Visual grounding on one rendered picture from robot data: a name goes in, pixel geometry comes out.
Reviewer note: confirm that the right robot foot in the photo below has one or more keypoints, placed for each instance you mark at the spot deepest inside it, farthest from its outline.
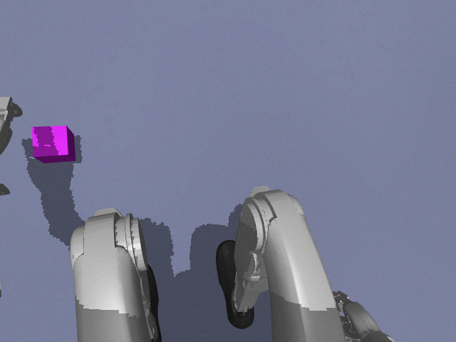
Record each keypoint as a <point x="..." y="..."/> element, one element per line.
<point x="226" y="271"/>

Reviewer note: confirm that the left robot foot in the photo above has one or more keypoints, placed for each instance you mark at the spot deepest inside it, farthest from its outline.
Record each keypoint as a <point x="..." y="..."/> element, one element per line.
<point x="153" y="304"/>

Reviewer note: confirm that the right robot hand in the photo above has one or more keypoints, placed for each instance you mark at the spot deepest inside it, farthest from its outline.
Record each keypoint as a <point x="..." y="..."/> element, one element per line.
<point x="357" y="322"/>

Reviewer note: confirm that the cube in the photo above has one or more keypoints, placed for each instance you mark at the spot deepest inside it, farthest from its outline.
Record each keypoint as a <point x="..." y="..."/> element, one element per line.
<point x="53" y="144"/>

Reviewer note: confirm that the left robot hand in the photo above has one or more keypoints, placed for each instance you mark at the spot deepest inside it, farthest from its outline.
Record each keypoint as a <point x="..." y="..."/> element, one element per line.
<point x="8" y="110"/>

